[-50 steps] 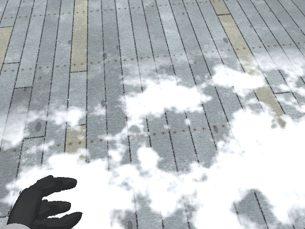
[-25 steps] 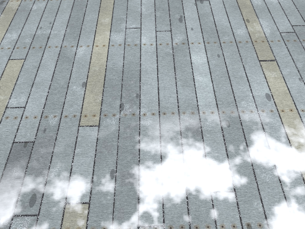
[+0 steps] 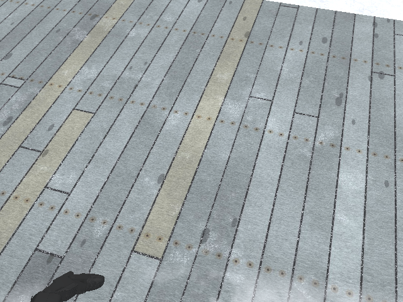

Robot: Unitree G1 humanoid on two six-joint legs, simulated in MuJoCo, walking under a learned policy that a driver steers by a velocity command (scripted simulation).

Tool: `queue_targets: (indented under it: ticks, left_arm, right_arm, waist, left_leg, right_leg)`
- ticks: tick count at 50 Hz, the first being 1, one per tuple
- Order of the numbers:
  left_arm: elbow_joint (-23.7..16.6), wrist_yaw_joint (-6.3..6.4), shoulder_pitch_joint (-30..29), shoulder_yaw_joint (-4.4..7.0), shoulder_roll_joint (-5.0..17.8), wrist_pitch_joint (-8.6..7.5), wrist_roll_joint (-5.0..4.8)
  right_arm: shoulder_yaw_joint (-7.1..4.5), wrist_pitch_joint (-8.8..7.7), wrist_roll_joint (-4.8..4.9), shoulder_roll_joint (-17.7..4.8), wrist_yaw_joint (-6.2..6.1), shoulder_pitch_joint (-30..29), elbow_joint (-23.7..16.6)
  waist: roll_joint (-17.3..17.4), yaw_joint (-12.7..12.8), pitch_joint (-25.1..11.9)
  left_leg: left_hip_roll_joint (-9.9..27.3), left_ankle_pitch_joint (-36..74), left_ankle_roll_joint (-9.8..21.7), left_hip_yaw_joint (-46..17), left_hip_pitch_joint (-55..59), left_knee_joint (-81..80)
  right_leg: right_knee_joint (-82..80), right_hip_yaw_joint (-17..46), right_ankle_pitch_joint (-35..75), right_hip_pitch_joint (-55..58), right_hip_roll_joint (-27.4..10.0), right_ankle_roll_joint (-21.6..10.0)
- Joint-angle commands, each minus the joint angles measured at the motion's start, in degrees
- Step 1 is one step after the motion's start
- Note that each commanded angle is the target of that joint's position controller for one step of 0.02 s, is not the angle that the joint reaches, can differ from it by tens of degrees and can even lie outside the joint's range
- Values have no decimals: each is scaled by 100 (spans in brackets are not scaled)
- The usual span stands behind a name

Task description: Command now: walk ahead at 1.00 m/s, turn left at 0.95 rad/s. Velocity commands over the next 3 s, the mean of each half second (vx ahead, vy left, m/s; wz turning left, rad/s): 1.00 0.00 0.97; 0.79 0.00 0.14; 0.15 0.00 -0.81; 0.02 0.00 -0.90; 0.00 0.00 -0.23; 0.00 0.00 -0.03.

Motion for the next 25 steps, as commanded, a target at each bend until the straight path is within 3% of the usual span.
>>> queue_targets:
  ticks: [1, 2, 4, 5, 6, 7, 10, 12, 14, 15, 16, 17, 18, 19, 20, 21, 22, 23, 25]
  left_arm:
    - [131, 35, 1466, 445, 802, 55, 3]
    - [403, 17, 1865, 403, 683, 39, -10]
    - [673, -11, 1911, 386, 533, -45, -104]
    - [756, -56, 1880, 371, 454, -104, -145]
    - [885, -99, 1965, 342, 277, -116, -189]
    - [831, -105, 1757, 391, 569, -182, -175]
    - [938, -103, 1410, 428, 632, -242, -167]
    - [1080, -89, 1571, 477, 856, -245, -165]
    - [1166, -51, 1917, 529, 1069, -191, -165]
    - [1155, -5, 2008, 575, 1254, -118, -162]
    - [1069, 44, 2000, 606, 1393, -54, -149]
    - [984, 57, 1903, 662, 1610, 18, -151]
    - [880, 33, 1667, 672, 1562, 80, -91]
    - [801, -93, 1781, 495, 693, 100, 34]
    - [26, -90, 1766, 457, 726, 35, -120]
    - [-167, -96, 1091, 437, 973, -113, -118]
    - [-147, -93, 953, 392, 944, -190, -147]
    - [-56, -70, 950, 366, 905, -185, -92]
    - [90, -67, 1334, 324, 782, 59, 66]
  right_arm:
    - [96, -21, -155, -251, 73, -922, -792]
    - [112, 8, -288, -146, 158, -1424, -913]
    - [204, 189, -255, 142, 294, -1282, -1085]
    - [226, 252, -240, 182, 331, -1421, -1214]
    - [251, 283, -230, 228, 342, -1684, -1266]
    - [307, 297, -237, 269, 381, -1704, -1507]
    - [347, 334, -227, 125, 455, -2174, -1645]
    - [413, 311, -233, 205, 532, -2423, -1713]
    - [393, 277, -233, 130, 501, -2447, -1611]
    - [355, 257, -221, 45, 465, -2155, -1516]
    - [290, 248, -160, -53, 433, -1514, -1293]
    - [201, 185, -220, -188, 383, -636, -1093]
    - [6, 144, -219, -506, 253, 559, -684]
    - [-125, 193, -137, -894, 86, 268, -561]
    - [-303, 338, -218, -1639, 56, 70, -809]
    - [-346, 369, -191, -1507, -14, 314, -869]
    - [-293, 325, -150, -1259, -76, 177, -721]
    - [-222, 246, -145, -1003, -108, -12, -652]
    - [-46, 62, -113, -584, -149, -367, -664]
  waist:
    - [-447, 1036, -674]
    - [-480, 1115, -207]
    - [-990, 757, -130]
    - [-967, 656, -63]
    - [-720, 694, 83]
    - [-1013, 461, 83]
    - [-643, 318, 566]
    - [-539, 334, 800]
    - [-541, 341, 546]
    - [-713, 152, 275]
    - [-766, -134, -272]
    - [-910, -559, -562]
    - [-737, -1074, -1035]
    - [409, -426, -723]
    - [1193, -91, -1702]
    - [217, -364, -1627]
    - [-204, -119, -768]
    - [-624, 213, -216]
    - [-720, 734, 83]
  left_leg:
    - [805, 684, -39, 504, -3526, 1504]
    - [995, 699, -54, 465, -3410, 1255]
    - [1155, 714, -150, 513, -3465, 1292]
    - [1184, 777, -160, 524, -3596, 1298]
    - [1161, 912, -158, 646, -3597, 1213]
    - [1222, 1241, -163, 614, -3496, 923]
    - [1141, 2045, -144, 1041, -3140, -230]
    - [1023, 2275, 75, 1553, -2607, -1302]
    - [513, 2107, 321, 2084, -1862, -1763]
    - [289, 1859, 419, 2180, -1474, -1861]
    - [53, 1654, 538, 2128, -638, -1724]
    - [-57, 1427, 707, 1943, 360, -2026]
    - [-75, 1418, 883, 1445, 2014, -2499]
    - [866, 1101, 1004, 33, 2703, -2558]
    - [1903, 1017, 2068, -3118, 4103, -3674]
    - [2014, 436, 1989, -3667, 3922, -4542]
    - [1935, 562, 1816, -3379, 3013, -4852]
    - [1694, 1026, 1610, -2874, 2005, -4937]
    - [1360, 1955, 1512, -1974, 519, -4939]
  right_leg:
    - [-1900, 2701, -2110, 3573, -1937, -1008]
    - [-1853, 1717, -601, 3123, -1586, -781]
    - [-2102, 1278, -297, 2797, -1539, -756]
    - [-2179, 973, 162, 2757, -1532, -726]
    - [-2263, 331, 807, 2644, -1267, -582]
    - [-2399, 276, 1049, 2396, -1493, -669]
    - [-2895, -848, 1422, 2023, -1105, -532]
    - [-2908, -1464, 2545, 2119, -1017, -459]
    - [-2295, -1733, 5277, 2665, -970, -401]
    - [-1696, -1738, 6420, 2953, -1069, -381]
    - [-634, -1744, 7530, 2953, -1186, -391]
    - [723, -1555, 7583, 2559, -1365, -438]
    - [2528, -1459, 6261, 1607, -1243, -444]
    - [4651, -1321, -740, -105, -267, -347]
    - [6191, -429, -1823, -1985, 418, -80]
    - [5978, 312, -1185, -2482, 106, -127]
    - [5409, 347, -908, -2433, -102, -155]
    - [4826, 311, -854, -2049, -307, -128]
    - [4124, 306, -1093, -1141, -564, -1]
